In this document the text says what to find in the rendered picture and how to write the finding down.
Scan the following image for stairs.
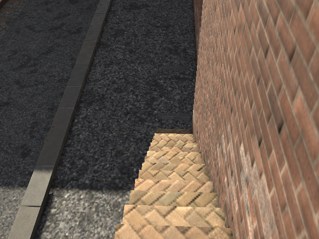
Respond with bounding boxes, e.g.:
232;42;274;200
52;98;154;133
115;128;233;239

